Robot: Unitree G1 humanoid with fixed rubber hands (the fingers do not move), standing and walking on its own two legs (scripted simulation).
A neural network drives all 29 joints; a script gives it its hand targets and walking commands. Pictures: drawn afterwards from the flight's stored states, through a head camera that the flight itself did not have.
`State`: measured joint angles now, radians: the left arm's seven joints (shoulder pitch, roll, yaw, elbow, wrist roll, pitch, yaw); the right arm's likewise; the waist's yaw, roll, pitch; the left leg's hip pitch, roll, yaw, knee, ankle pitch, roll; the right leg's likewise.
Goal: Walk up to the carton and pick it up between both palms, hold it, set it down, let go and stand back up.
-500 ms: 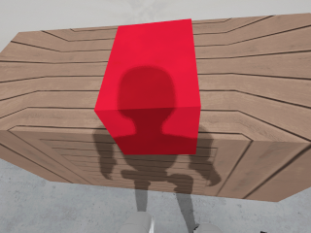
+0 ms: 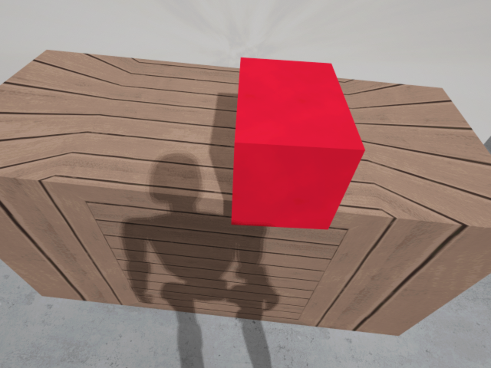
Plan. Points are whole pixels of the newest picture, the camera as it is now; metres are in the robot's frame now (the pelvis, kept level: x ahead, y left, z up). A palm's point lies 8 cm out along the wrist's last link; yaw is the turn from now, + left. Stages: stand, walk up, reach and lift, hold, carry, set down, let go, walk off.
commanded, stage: walk up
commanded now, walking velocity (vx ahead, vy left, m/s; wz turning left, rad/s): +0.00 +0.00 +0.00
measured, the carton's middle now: (283, 141) +0.54 -0.06 +0.07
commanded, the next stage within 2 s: none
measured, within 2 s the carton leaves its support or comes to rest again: neither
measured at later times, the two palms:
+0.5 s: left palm out of the picture +0.15 +0.13 -0.14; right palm out of the picture -0.02 -0.32 -0.17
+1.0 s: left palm out of the picture +0.05 +0.16 -0.12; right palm out of the picture +0.13 -0.33 -0.16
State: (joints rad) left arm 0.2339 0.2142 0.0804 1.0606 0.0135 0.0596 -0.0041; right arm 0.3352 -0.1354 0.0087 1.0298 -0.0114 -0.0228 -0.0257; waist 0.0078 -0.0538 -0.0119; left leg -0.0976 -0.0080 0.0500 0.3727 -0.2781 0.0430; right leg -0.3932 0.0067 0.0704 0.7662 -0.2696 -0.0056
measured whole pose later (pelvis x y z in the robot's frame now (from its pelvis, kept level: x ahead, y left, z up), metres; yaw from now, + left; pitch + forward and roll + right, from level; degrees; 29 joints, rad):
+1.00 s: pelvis +0.07 -0.08 +0.00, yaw +0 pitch +1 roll +4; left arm 0.32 0.16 0.04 1.03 0.04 -0.02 0.04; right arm 0.17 -0.25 -0.08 1.01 -0.02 0.09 -0.01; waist 0.05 0.04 0.07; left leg -0.36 0.02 -0.08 0.84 -0.33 -0.09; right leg -0.27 -0.07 -0.05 0.48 -0.22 -0.03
